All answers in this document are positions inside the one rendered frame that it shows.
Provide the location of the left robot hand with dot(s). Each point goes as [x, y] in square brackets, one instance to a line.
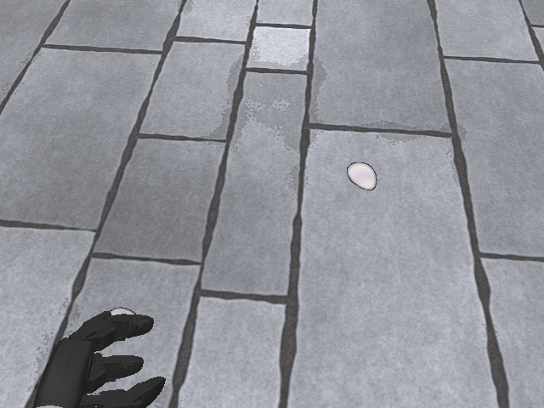
[74, 370]

